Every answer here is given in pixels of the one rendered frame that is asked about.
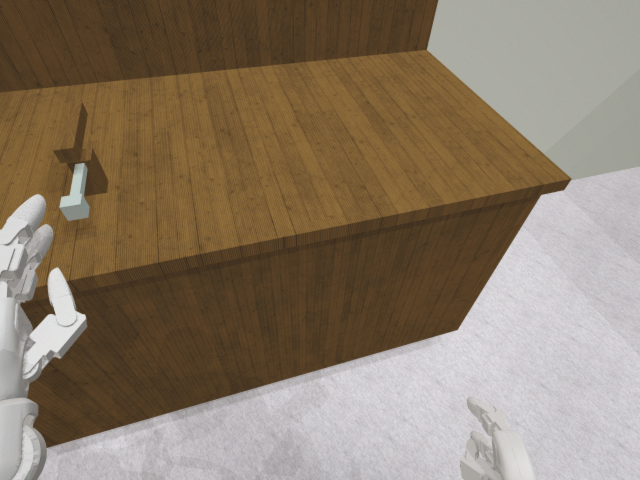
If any robot right hand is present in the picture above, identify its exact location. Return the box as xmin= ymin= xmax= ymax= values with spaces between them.
xmin=460 ymin=396 xmax=538 ymax=480

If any counter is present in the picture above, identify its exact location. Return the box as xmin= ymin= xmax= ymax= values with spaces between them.
xmin=0 ymin=0 xmax=571 ymax=448

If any robot left hand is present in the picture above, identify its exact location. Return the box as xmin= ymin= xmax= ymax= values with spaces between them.
xmin=0 ymin=194 xmax=87 ymax=401

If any robot left forearm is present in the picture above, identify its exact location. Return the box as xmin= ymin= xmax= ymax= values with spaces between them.
xmin=0 ymin=398 xmax=47 ymax=480

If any tap lever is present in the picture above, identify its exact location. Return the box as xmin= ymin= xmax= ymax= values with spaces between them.
xmin=59 ymin=163 xmax=90 ymax=221

